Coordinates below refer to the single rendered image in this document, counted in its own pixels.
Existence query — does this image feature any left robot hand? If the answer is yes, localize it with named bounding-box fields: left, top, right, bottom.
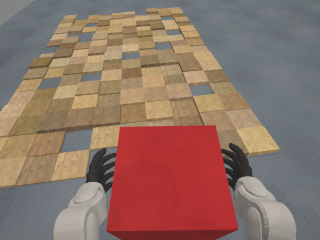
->
left=86, top=148, right=117, bottom=193

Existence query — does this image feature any carton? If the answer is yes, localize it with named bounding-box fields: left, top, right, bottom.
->
left=106, top=125, right=239, bottom=240

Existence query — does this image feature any right robot forearm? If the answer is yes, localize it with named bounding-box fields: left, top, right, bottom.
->
left=234, top=176, right=296, bottom=240

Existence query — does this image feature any left robot forearm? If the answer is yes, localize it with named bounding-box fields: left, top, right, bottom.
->
left=52, top=182, right=108, bottom=240

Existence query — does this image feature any right robot hand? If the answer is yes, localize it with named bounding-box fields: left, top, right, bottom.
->
left=221, top=143, right=253, bottom=191

